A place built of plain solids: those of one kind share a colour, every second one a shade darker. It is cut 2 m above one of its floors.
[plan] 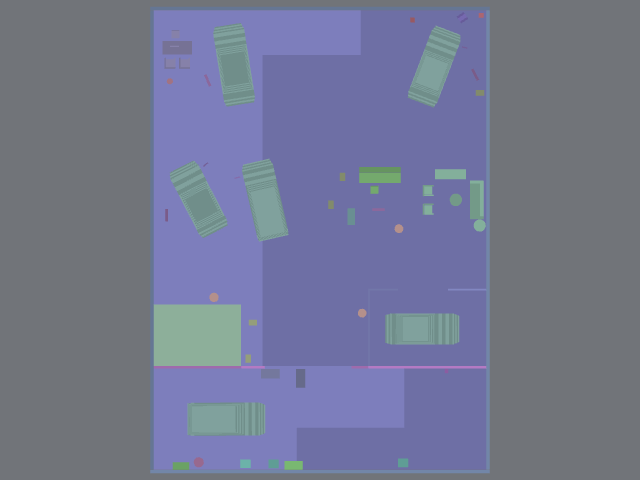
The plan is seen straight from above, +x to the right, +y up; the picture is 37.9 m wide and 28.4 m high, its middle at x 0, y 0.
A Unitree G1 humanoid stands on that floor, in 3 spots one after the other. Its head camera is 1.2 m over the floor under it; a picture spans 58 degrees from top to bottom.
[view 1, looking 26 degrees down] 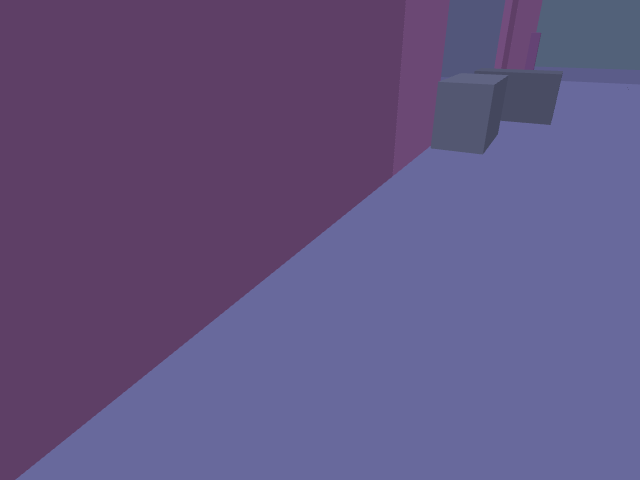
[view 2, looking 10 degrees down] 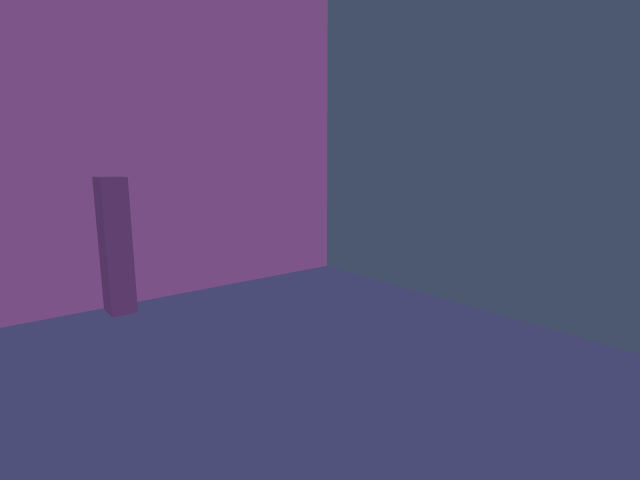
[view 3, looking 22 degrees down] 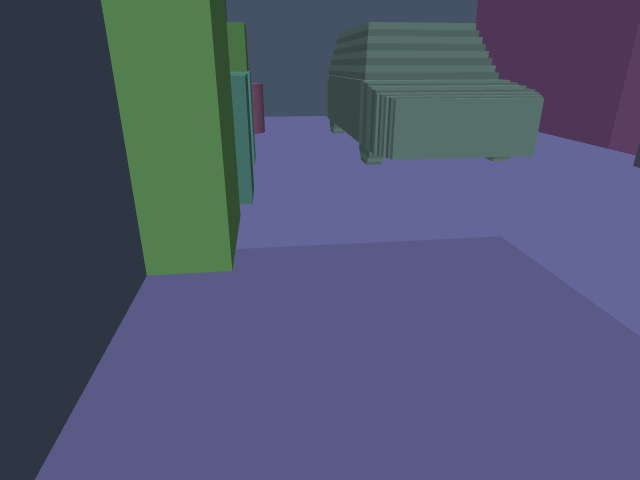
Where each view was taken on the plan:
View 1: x -8.30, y -8.79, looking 28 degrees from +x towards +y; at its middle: floor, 2.74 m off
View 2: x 6.61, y -11.45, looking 51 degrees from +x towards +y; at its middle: part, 5.03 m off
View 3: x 1.47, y -12.83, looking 173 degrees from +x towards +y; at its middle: floor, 3.21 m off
